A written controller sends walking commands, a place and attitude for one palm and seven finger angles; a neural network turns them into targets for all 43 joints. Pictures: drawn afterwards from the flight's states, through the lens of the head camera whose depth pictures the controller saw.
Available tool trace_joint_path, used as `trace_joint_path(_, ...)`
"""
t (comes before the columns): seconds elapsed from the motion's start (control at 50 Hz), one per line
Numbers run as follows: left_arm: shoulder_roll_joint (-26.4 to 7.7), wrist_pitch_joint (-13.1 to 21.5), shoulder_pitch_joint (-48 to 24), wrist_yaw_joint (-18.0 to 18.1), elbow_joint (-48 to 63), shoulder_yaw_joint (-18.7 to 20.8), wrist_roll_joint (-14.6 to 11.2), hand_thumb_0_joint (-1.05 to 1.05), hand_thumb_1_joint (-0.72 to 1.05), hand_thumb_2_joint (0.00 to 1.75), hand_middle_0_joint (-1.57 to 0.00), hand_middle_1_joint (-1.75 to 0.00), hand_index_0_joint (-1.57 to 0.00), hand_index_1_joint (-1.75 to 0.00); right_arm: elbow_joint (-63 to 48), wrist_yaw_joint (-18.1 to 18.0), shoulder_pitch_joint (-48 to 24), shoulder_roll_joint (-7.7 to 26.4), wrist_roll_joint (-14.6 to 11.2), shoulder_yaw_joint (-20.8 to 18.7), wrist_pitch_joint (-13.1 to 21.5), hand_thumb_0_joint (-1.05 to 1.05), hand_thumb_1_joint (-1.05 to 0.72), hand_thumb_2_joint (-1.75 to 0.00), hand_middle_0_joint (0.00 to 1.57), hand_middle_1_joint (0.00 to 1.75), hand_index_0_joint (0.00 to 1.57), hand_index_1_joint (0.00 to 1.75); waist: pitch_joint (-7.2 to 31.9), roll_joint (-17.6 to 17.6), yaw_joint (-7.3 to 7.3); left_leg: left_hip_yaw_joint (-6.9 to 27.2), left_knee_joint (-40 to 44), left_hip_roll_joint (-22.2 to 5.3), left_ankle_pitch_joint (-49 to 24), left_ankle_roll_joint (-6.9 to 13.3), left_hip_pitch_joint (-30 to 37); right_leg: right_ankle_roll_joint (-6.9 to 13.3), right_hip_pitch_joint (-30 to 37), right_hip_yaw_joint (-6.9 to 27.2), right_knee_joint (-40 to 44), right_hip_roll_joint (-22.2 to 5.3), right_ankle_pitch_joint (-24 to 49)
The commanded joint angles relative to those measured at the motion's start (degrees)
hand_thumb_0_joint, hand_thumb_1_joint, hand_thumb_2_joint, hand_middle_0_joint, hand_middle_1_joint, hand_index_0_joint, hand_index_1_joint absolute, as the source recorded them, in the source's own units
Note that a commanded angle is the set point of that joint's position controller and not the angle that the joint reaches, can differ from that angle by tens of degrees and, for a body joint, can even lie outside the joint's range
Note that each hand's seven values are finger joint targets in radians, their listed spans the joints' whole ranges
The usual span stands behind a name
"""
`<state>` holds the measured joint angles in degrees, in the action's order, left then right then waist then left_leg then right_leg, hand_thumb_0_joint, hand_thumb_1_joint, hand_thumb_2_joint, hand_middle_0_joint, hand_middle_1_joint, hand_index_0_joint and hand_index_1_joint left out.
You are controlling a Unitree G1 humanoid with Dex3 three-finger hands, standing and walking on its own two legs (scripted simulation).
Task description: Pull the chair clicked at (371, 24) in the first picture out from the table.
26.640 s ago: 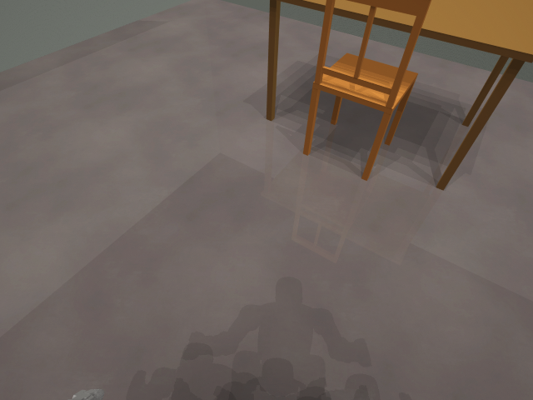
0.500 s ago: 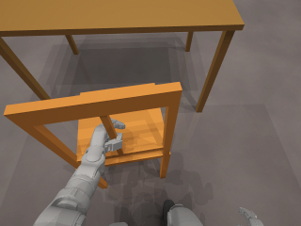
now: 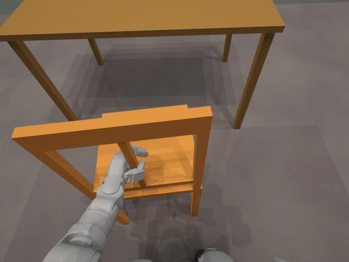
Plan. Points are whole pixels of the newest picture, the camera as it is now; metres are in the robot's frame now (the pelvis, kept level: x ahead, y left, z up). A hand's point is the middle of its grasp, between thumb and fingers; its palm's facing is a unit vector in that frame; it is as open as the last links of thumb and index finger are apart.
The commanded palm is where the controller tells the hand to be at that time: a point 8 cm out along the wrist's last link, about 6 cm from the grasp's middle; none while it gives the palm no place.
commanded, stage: step backward, pulling the chair out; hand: left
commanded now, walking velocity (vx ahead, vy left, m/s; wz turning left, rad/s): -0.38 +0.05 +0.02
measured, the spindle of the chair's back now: (134, 165) +0.36 +0.13 -0.07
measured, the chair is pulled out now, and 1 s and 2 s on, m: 0.43 0.56 0.57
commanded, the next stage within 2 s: stop walking, hand still on the chair in 0.62 s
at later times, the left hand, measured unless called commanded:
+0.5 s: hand (137, 203) +0.25 +0.11 -0.06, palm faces -0.03 -0.99 -0.16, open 5.2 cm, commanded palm +0.25 +0.16 -0.06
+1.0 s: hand (133, 222) +0.21 +0.11 -0.05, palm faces +0.00 -0.99 -0.16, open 5.2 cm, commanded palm +0.19 +0.16 -0.04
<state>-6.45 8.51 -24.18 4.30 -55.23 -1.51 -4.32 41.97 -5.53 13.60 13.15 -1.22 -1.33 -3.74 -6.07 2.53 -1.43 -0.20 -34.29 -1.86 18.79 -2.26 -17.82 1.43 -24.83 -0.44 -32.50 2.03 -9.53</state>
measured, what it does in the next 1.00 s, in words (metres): walks backwards: left foot, then left foot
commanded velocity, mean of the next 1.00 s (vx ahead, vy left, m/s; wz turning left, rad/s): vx -0.19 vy -0.03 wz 0.00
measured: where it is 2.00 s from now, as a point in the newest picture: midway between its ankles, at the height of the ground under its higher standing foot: outside the picture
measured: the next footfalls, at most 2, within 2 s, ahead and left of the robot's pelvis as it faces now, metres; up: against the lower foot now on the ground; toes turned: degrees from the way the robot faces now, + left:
left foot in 0.26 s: -0.04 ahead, +0.17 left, +0.00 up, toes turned +3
left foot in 0.68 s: -0.11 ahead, +0.15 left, +0.00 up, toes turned +3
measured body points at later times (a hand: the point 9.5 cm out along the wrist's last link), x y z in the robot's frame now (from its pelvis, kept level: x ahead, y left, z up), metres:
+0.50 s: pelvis -0.08 +0.00 +0.00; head -0.02 -0.03 +0.44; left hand +0.25 +0.16 -0.04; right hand +0.02 -0.25 -0.15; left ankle -0.08 +0.17 -0.72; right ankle +0.03 -0.08 -0.73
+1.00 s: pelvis -0.12 -0.01 +0.00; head -0.05 -0.03 +0.44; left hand +0.20 +0.16 -0.04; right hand -0.03 -0.25 -0.14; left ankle -0.15 +0.15 -0.73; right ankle -0.05 -0.09 -0.73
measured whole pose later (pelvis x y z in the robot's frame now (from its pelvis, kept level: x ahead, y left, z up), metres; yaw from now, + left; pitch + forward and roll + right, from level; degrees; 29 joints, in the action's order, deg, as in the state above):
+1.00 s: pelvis -0.12 -0.01 +0.00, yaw +1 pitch +1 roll +1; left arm -7.3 3.3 -18.3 4.3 -43.9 -0.3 -4.2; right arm 39.6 -5.5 13.4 12.7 -2.6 -0.2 -1.4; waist -8.9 2.6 -2.5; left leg -1.4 -33.1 -3.7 19.9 -3.3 -13.7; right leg 3.0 -22.2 -2.4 -32.9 1.5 -11.3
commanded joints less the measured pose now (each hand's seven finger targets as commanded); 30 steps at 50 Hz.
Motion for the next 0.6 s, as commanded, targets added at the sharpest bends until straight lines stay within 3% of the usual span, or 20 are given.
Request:
trace_joint_path(0.0,-10.0,4.55,-23.55,1.0,7.34,2.1,2.37,0.0,0.9,0.9,-0.5,-1.45,-0.5,-1.45,-2.46,-0.48,1.76,8.23,-1.26,-4.0,2.53,0.0,-0.9,-0.9,0.2,0.3,0.2,0.3,27.81,-7.27,-1.35,-1.15,-5.64,-3.1,-11.69,-0.72,1.24,0.76,19.35,12.13,5.61,-13.21,32.72)
trace_joint_path(0.02,-10.72,4.36,-21.6,1.11,5.68,2.72,2.05,0.0,0.9,0.9,-0.5,-1.45,-0.5,-1.45,-3.35,-0.55,0.25,8.24,-1.88,-3.91,2.59,0.0,-0.9,-0.9,0.2,0.3,0.2,0.3,29.01,-10.9,0.11,0.14,-11.88,-0.03,6.72,-0.96,-3.44,1.59,22.18,16.4,8.49,-18.14,35.21)
trace_joint_path(0.04,-11.16,3.21,-18.48,1.34,2.65,3.32,1.74,0.0,0.9,0.9,-0.5,-1.45,-0.5,-1.45,-3.31,-0.54,-0.63,8.75,-2.01,-3.73,2.78,0.0,-0.9,-0.9,0.2,0.3,0.2,0.3,28.06,-11.48,1.34,3.3,-16.71,1.12,13.36,-0.74,-6.56,3.68,21.9,18.35,9.55,-21.1,32.69)
trace_joint_path(0.08,-9.62,2.04,-18.25,1.19,3.95,2.7,1.9,0.0,0.9,0.9,-0.5,-1.45,-0.5,-1.45,-3.34,-0.35,-1.49,7.65,-1.98,-2.57,2.95,0.0,-0.9,-0.9,0.2,0.3,0.2,0.3,27.97,-8.92,1.4,7.08,-17.9,-0.07,13.58,-0.71,-7.68,7.43,21.87,18.13,7.98,-22.8,29.83)
trace_joint_path(0.14,-9.98,1.57,-16.5,1.39,7.56,2.74,1.31,0.0,0.9,0.9,-0.5,-1.45,-0.5,-1.45,-4.11,-0.57,-1.68,7.65,-2.04,-1.93,2.28,0.0,-0.9,-0.9,0.2,0.3,0.2,0.3,29.68,-6.79,0.77,4.19,-9.13,0.54,10.6,-0.94,-2.85,6.12,22.23,14.61,7.81,-20.65,28.36)
trace_joint_path(0.2,-8.47,1.28,-14.67,1.21,12.29,1.45,0.74,0.0,0.9,0.9,-0.5,-1.45,-0.5,-1.45,-5.66,-1.11,-1.25,7.58,-1.86,-1.56,0.95,0.0,-0.9,-0.9,0.2,0.3,0.2,0.3,29.62,-9.6,-0.28,1.0,3.99,-0.76,2.74,0.22,3.37,1.65,18.9,9.84,8.5,-16.09,16.61)
trace_joint_path(0.22,-7.97,1.34,-14.48,1.09,13.94,0.95,0.74,0.0,0.9,0.9,-0.5,-1.45,-0.5,-1.45,-6.42,-1.35,-1.36,8.13,-1.6,-1.84,0.55,0.0,-0.9,-0.9,0.2,0.3,0.2,0.3,28.67,-7.44,-0.48,2.63,8.74,-2.64,-1.04,1.69,4.47,-0.91,16.16,7.19,8.87,-12.34,9.41)
trace_joint_path(0.24,-7.25,1.51,-13.47,1.04,14.83,0.28,0.67,0.0,0.9,0.9,-0.5,-1.45,-0.5,-1.45,-7.81,-1.67,-2.08,9.48,-1.3,-2.52,0.18,0.0,-0.9,-0.9,0.2,0.3,0.2,0.3,25.63,-1.16,-0.26,6.42,11.32,-6.72,-5.44,3.66,4.63,-3.53,12.75,3.89,7.81,-7.55,3.28)
trace_joint_path(0.26,-6.38,1.93,-12.74,1.02,16.42,-0.51,0.78,0.0,0.9,0.9,-0.5,-1.45,-0.5,-1.45,-9.26,-1.46,-2.53,9.03,-1.01,-2.35,-0.06,0.0,-0.9,-0.9,0.2,0.3,0.2,0.3,24.78,3.61,0.25,7.04,13.61,-9.87,-6.42,5.14,1.41,-4.32,14.02,1.36,2.82,-4.52,-1.56)
trace_joint_path(0.3,-4.34,2.52,-16.88,0.88,20.44,-2.16,1.31,0.0,0.9,0.9,-0.5,-1.45,-0.5,-1.45,-11.36,-1.31,-4.42,7.67,-0.27,-1.69,-0.11,0.0,-0.9,-0.9,0.2,0.3,0.2,0.3,21.7,10.69,0.39,7.32,15.33,-12.83,-8.95,5.99,-4.51,-3.12,14.21,-0.71,-6.99,-1.89,-4.51)
trace_joint_path(0.34,-6.15,2.44,-19.23,0.85,19.36,-0.28,1.09,0.0,0.9,0.9,-0.5,-1.45,-0.5,-1.45,-9.81,-1.26,-2.19,7.77,-0.27,-2.42,0.16,0.0,-0.9,-0.9,0.2,0.3,0.2,0.3,22.28,6.24,-0.24,5.75,10.56,-13.13,-21.37,6.07,1.73,-3.07,11.95,-0.58,-6.02,-1.44,-1.47)
trace_joint_path(0.38,-5.49,2.46,-20.75,0.29,13.4,-0.91,2.17,0.0,0.9,0.9,-0.5,-1.45,-0.5,-1.45,-7.68,-0.8,-0.99,7.95,0.25,-2.73,0.88,0.0,-0.9,-0.9,0.2,0.3,0.2,0.3,19.62,4.29,-0.51,3.47,6.45,-11.29,-25.47,4.08,4.63,-2.42,10.52,0.44,0.03,-2.48,4.8)
trace_joint_path(0.4,-6.65,2.98,-22.41,0.14,12.58,-0.44,2.49,0.0,0.9,0.9,-0.5,-1.45,-0.5,-1.45,-6.83,-0.78,-0.65,8.0,-0.1,-2.88,1.25,0.0,-0.9,-0.9,0.2,0.3,0.2,0.3,20.65,3.42,-0.58,1.41,5.63,-9.61,-19.38,2.62,2.65,-2.01,12.28,1.82,1.92,-3.69,6.38)
trace_joint_path(0.42,-8.81,3.32,-21.96,0.25,10.82,1.04,2.38,0.0,0.9,0.9,-0.5,-1.45,-0.5,-1.45,-6.68,-0.93,-0.58,7.91,-0.66,-3.06,1.58,0.0,-0.9,-0.9,0.2,0.3,0.2,0.3,20.25,-0.11,-0.23,-0.97,4.19,-7.22,-8.55,1.64,-0.75,-1.45,12.25,4.97,4.14,-6.45,2.42)
trace_joint_path(0.46,-11.32,3.36,-19.98,1.14,6.36,2.82,1.73,0.0,0.9,0.9,-0.5,-1.45,-0.5,-1.45,-5.01,-0.72,0.72,7.37,-2.03,-3.05,2.37,0.0,-0.9,-0.9,0.2,0.3,0.2,0.3,20.47,-12.9,0.31,-3.64,-5.75,-0.41,7.99,0.31,0.93,0.64,7.3,14.94,16.57,-14.78,-7.48)
trace_joint_path(0.48,-11.05,3.2,-19.44,1.28,4.7,2.71,1.78,0.0,0.9,0.9,-0.5,-1.45,-0.5,-1.45,-4.89,-0.54,0.23,7.51,-2.27,-2.87,2.68,0.0,-0.9,-0.9,0.2,0.3,0.2,0.3,20.92,-14.38,1.48,-1.78,-12.89,1.35,11.08,0.58,-0.13,1.06,7.69,17.43,20.12,-17.1,-10.85)
trace_joint_path(0.5,-10.53,2.97,-18.61,1.36,3.1,3.02,2.1,0.0,0.9,0.9,-0.5,-1.45,-0.5,-1.45,-4.75,-0.43,-0.2,7.37,-2.18,-2.62,3.01,0.0,-0.9,-0.9,0.2,0.3,0.2,0.3,21.38,-12.95,1.96,0.73,-17.08,1.54,12.06,0.77,-1.58,2.29,8.87,18.32,20.4,-18.55,-10.53)
trace_joint_path(0.52,-10.27,2.78,-18.79,1.39,2.3,3.2,2.24,0.0,0.9,0.9,-0.5,-1.45,-0.5,-1.45,-4.31,-0.29,-0.06,7.21,-2.09,-2.09,3.38,0.0,-0.9,-0.9,0.2,0.3,0.2,0.3,22.47,-12.55,1.89,2.69,-17.8,0.81,12.16,0.74,-2.4,4.1,10.82,17.11,18.26,-19.49,-7.8)
trace_joint_path(0.54,-10.3,2.38,-17.94,1.52,1.56,3.34,1.83,0.0,0.9,0.9,-0.5,-1.45,-0.5,-1.45,-3.58,-0.39,0.12,7.63,-1.94,-1.91,3.71,0.0,-0.9,-0.9,0.2,0.3,0.2,0.3,22.96,-10.05,1.66,3.4,-15.31,0.4,12.05,0.75,-1.2,5.36,11.58,15.7,16.39,-19.6,-4.69)
trace_joint_path(0.58,-9.19,2.57,-18.51,1.17,2.26,2.99,1.61,0.0,0.9,0.9,-0.5,-1.45,-0.5,-1.45,-3.97,-0.46,0.84,7.01,-2.05,-1.22,4.23,0.0,-0.9,-0.9,0.2,0.3,0.2,0.3,24.16,-10.68,1.24,1.03,-8.38,1.14,10.33,0.67,2.62,4.36,11.24,12.66,14.73,-17.85,-2.28)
